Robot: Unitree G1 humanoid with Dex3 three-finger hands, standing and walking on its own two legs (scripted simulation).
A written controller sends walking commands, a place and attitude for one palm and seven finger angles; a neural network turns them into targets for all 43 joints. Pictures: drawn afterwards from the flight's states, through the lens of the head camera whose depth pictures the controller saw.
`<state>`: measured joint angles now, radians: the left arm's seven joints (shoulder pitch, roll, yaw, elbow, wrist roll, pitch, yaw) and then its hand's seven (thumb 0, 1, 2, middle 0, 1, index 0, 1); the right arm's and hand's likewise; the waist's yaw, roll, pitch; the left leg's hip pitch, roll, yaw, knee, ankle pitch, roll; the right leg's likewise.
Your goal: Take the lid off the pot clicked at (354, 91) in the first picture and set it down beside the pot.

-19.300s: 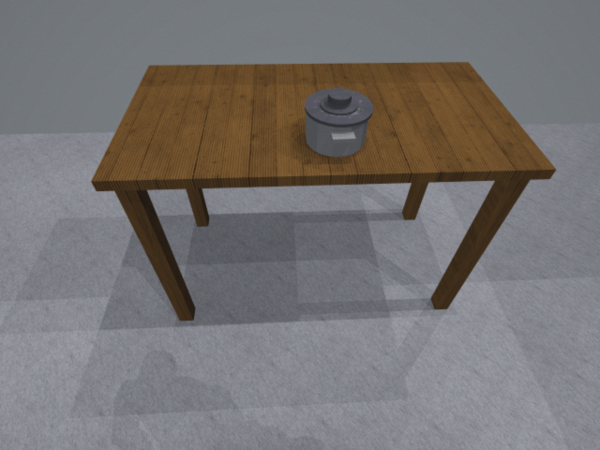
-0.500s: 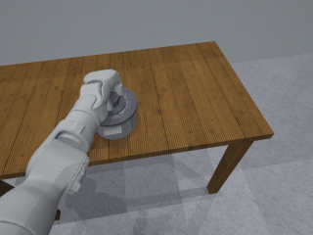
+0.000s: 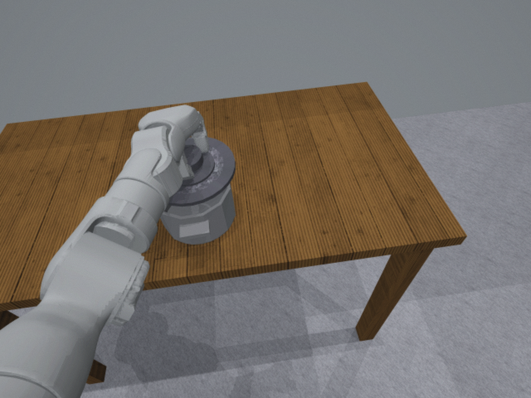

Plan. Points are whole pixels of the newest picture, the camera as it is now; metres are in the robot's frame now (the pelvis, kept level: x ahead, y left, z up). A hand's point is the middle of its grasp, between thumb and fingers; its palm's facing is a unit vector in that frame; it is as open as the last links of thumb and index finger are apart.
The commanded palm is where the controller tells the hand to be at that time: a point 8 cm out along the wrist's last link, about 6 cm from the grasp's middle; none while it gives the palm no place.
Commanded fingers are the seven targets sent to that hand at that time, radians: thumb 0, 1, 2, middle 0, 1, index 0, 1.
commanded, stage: lift the lid straight up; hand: left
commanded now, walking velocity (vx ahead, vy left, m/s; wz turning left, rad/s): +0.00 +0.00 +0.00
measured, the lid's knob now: (187, 158) +0.49 +0.12 +0.10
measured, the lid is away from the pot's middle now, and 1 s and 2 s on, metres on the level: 0.01 0.01 0.07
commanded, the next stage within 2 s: move the lid sideways beside the pot in 1.26 s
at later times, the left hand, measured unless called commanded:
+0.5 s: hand (163, 142) +0.45 +0.13 +0.17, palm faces -0.28 -0.09 -0.96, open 8.4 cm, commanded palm +0.46 +0.14 +0.24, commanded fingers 0.00 0.52 1.01 -0.83 -1.08 -0.84 -1.08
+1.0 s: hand (164, 113) +0.46 +0.12 +0.21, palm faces -0.25 -0.11 -0.96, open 8.4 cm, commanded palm +0.46 +0.13 +0.28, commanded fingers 0.00 0.52 1.01 -0.83 -1.08 -0.84 -1.08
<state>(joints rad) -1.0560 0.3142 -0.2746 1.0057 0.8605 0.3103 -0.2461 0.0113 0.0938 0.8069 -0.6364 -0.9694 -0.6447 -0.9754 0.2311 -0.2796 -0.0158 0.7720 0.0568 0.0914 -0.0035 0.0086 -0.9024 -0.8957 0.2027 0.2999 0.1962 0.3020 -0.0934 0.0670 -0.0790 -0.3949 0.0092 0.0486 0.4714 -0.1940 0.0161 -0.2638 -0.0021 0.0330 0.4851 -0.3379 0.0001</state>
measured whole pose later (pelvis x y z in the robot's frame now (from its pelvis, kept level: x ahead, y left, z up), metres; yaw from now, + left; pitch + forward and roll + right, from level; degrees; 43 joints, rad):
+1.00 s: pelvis -0.02 +0.01 +0.00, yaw +0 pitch +5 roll +0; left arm -1.28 0.34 -0.28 1.08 0.89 0.35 -0.37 0.01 0.09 0.81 -0.64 -0.97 -0.65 -0.98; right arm 0.27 -0.28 0.00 0.77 0.05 0.03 0.00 0.01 -0.90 -0.90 0.20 0.30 0.20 0.30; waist -0.10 0.07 -0.07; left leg -0.37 0.00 0.04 0.43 -0.15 0.03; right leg -0.24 -0.01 0.03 0.45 -0.30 0.01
